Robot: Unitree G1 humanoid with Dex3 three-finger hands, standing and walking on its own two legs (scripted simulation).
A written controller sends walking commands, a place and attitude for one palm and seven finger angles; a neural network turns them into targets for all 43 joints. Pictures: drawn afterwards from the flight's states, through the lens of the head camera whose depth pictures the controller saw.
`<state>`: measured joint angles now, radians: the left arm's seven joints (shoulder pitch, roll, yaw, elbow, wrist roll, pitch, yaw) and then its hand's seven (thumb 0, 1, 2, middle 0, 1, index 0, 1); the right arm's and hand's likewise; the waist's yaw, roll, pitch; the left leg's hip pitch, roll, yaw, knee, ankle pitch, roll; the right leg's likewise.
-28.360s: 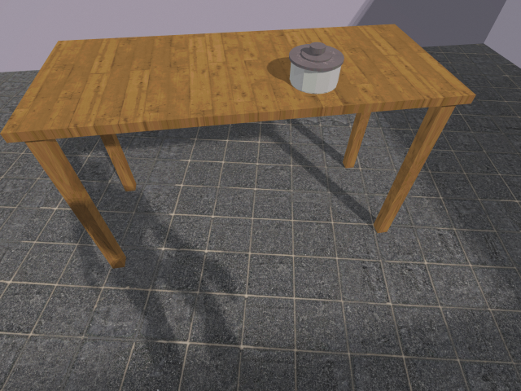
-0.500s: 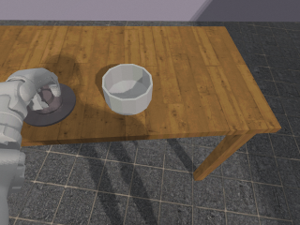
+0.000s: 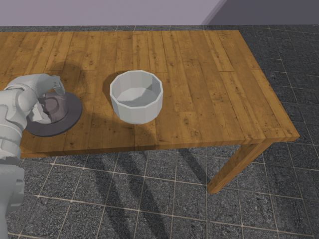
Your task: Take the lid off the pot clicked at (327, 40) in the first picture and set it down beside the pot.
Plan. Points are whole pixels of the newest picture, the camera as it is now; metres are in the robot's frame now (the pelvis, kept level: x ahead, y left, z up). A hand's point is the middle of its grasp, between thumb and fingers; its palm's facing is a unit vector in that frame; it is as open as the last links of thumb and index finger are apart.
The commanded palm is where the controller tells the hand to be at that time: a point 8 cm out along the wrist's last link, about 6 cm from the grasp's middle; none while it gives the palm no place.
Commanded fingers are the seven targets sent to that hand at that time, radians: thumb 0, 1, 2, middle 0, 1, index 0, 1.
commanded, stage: open the fingers wide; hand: left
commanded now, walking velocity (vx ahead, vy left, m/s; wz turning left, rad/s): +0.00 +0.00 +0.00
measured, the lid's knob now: (49, 106) +0.46 +0.30 +0.03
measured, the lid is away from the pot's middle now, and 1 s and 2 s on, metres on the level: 0.25 0.25 0.25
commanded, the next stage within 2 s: raise the empty hand in 0.10 s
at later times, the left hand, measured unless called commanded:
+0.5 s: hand (37, 96) +0.44 +0.29 +0.10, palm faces -0.38 -0.10 -0.92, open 11.1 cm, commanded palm +0.45 +0.29 +0.16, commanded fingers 0.00 -0.06 0.75 -0.39 -0.78 -0.39 -0.78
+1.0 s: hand (24, 79) +0.44 +0.30 +0.15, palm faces -0.31 -0.10 -0.94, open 11.1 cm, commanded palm +0.44 +0.29 +0.21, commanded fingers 0.00 -0.06 0.75 -0.39 -0.78 -0.39 -0.78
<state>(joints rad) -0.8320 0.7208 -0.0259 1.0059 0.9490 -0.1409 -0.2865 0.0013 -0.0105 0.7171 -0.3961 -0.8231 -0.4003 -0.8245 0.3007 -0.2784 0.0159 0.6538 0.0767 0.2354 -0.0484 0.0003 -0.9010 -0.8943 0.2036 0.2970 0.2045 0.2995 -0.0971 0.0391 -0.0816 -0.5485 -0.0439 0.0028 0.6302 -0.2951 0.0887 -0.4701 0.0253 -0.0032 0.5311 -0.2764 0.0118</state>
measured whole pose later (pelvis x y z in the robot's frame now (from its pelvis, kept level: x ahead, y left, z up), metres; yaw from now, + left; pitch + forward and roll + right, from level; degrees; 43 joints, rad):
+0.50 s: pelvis +0.00 +0.00 +0.00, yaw +1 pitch +11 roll -3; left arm -0.92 0.72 -0.09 1.03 0.95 -0.07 -0.31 0.00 -0.05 0.75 -0.40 -0.78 -0.40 -0.78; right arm 0.30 -0.29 0.03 0.66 0.09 0.21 -0.06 0.00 -0.90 -0.89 0.20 0.30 0.20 0.30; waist -0.10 0.03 -0.07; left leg -0.51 -0.05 -0.01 0.61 -0.28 0.09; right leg -0.43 0.02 -0.01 0.52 -0.27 0.01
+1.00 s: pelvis +0.00 -0.01 +0.01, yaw +1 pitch +8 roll -2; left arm -0.94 0.76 -0.06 0.92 0.92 -0.04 -0.40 0.00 -0.06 0.75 -0.40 -0.77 -0.40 -0.78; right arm 0.25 -0.28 0.03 0.63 0.09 0.23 -0.04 0.00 -0.90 -0.89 0.20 0.30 0.20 0.30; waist -0.09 0.04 -0.05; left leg -0.42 -0.06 -0.01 0.53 -0.25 0.08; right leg -0.34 0.01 -0.01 0.44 -0.24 0.01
